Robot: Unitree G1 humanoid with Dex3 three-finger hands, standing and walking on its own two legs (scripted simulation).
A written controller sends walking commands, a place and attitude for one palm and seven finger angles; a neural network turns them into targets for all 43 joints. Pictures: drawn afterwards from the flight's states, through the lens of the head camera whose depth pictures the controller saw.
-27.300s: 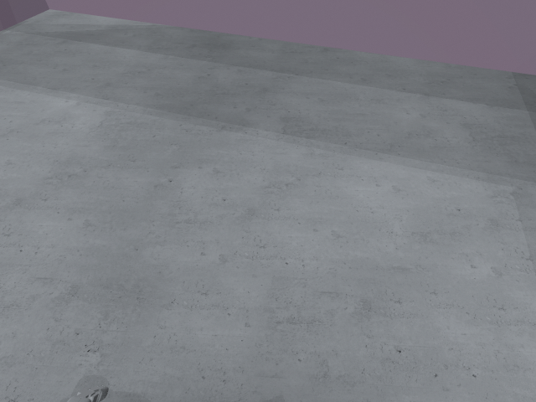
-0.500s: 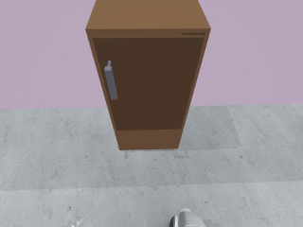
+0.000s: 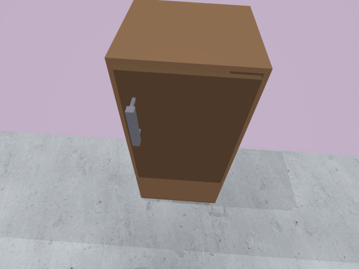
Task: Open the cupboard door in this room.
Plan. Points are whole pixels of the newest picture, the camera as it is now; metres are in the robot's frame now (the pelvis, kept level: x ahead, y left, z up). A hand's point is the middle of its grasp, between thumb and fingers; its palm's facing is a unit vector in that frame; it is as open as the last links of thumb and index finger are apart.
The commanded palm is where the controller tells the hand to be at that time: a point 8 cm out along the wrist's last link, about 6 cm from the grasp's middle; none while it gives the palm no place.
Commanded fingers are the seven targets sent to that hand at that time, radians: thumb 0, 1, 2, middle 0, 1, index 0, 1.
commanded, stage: come to a stop and stand still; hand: left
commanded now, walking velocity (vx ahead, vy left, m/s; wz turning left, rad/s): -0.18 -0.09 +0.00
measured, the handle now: (135, 122) +0.51 +0.19 -0.04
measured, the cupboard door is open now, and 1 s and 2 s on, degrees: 0 0 0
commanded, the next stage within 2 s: look again from close up in 0.76 s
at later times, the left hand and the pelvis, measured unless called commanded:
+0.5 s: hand out of the picture +0.01 +0.14 -0.17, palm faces +0.01 -0.97 -0.26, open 7.4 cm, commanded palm none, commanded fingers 0.00 0.90 0.90 -0.20 -0.30 -0.20 -0.30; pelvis -0.05 -0.04 -0.01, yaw +0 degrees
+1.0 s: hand out of the picture -0.04 +0.12 -0.17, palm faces +0.02 -0.98 -0.20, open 7.4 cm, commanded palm none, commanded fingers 0.00 0.90 0.90 -0.20 -0.30 -0.20 -0.30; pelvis -0.04 -0.05 +0.00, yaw +0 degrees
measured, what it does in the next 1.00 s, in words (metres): steps on the spot: right foot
